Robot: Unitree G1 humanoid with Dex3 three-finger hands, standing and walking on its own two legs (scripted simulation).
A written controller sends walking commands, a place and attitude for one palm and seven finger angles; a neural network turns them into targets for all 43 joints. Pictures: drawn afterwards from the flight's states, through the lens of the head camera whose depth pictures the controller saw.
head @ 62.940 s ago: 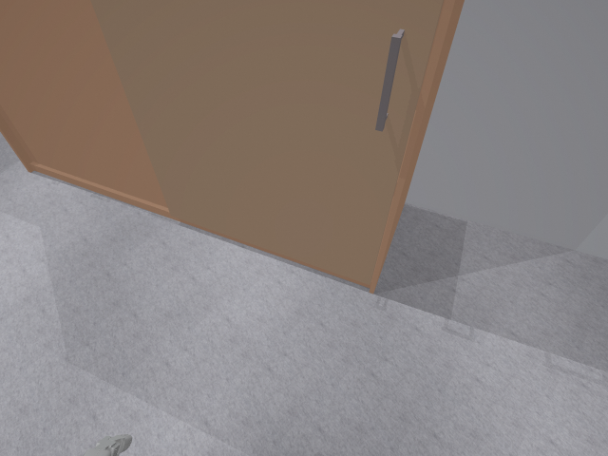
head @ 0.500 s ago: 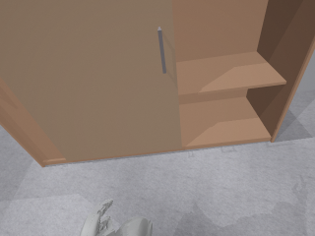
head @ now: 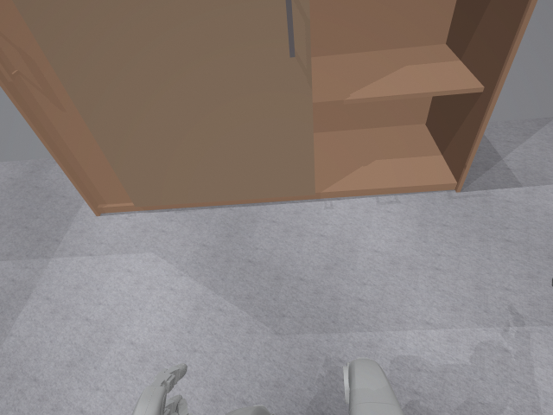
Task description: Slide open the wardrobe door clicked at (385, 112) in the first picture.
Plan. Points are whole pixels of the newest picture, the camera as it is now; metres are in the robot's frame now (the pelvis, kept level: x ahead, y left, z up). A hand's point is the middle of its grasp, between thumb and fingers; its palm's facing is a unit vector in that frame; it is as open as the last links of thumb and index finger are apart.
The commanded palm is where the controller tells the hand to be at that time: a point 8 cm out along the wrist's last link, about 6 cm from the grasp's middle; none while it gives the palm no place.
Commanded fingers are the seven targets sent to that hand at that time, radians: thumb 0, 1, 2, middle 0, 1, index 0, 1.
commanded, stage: stop stepping back and stand still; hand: right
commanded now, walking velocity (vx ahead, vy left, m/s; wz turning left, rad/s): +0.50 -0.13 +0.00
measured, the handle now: (289, 19) +1.19 -0.01 +0.12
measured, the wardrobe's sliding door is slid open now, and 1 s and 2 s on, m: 0.68 0.68 0.68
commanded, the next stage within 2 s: none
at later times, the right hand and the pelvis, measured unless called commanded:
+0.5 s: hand out of the picture -0.06 -0.21 +0.23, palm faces +0.47 +0.77 -0.43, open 7.4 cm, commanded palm -0.11 -0.26 +0.21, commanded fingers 0.00 -0.90 -0.90 0.20 0.30 0.20 0.30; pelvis -0.24 +0.04 +0.02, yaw -2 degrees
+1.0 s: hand out of the picture -0.16 -0.16 +0.21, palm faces +0.43 +0.75 -0.51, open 7.4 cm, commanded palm -0.22 -0.22 +0.21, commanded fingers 0.00 -0.90 -0.90 0.20 0.30 0.20 0.30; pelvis -0.35 +0.09 +0.03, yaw -2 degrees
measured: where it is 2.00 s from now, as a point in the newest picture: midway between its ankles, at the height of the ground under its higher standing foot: outside the picture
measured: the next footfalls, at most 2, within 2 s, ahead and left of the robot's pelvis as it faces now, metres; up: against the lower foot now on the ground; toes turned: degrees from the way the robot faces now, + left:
right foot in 0.14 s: -0.02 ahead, -0.14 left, +0.00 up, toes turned -6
left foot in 0.42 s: -0.14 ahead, +0.12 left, +0.01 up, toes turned +2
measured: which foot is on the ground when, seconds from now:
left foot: down 0.00-0.12, up 0.14-0.40, down 0.42-0.66, up 0.68-0.82, down 0.84-1.00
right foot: up 0.00-0.12, down 0.14-0.38, up 0.40-0.64, down 0.66-0.82, up 0.84-1.00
